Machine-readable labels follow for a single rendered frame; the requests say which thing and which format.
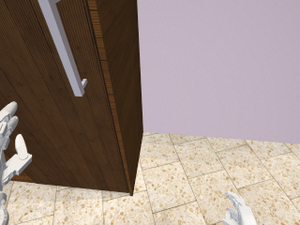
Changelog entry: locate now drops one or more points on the handle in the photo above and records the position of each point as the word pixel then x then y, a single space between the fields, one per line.
pixel 53 20

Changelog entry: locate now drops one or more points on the robot left forearm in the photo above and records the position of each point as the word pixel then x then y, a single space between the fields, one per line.
pixel 4 216

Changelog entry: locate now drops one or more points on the right robot hand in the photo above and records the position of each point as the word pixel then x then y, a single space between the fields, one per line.
pixel 243 216

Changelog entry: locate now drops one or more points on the left robot hand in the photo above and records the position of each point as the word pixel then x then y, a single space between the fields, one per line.
pixel 18 162

